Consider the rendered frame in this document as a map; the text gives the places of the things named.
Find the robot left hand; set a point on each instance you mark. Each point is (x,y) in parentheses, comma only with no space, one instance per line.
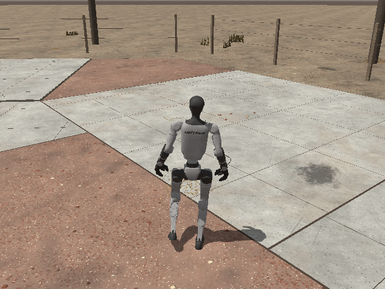
(163,167)

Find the left robot upper arm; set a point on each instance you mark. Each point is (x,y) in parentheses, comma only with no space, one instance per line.
(175,126)

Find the robot right foot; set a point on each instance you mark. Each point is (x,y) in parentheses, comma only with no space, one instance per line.
(199,243)

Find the right robot upper arm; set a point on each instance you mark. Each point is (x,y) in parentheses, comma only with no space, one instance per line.
(216,138)

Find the robot left forearm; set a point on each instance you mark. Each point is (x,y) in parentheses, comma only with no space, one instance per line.
(162,158)

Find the robot right shin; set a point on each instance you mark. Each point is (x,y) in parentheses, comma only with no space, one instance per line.
(201,221)

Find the robot right hand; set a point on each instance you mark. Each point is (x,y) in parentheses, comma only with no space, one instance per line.
(220,172)

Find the robot right forearm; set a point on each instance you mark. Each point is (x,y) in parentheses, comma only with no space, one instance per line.
(222,161)

